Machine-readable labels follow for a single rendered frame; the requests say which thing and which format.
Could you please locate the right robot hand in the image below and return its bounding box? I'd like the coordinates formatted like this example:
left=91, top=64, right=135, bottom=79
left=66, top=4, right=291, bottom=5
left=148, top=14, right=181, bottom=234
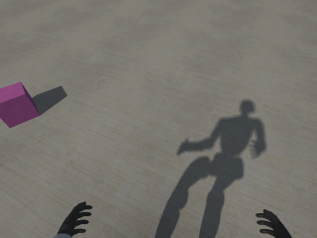
left=256, top=209, right=292, bottom=238

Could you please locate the carton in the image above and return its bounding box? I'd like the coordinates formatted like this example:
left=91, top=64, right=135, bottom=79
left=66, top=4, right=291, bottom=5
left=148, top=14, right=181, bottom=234
left=0, top=81, right=40, bottom=128

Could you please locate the left robot hand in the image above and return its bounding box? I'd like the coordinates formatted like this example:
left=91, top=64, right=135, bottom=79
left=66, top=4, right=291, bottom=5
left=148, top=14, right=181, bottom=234
left=57, top=201, right=92, bottom=237

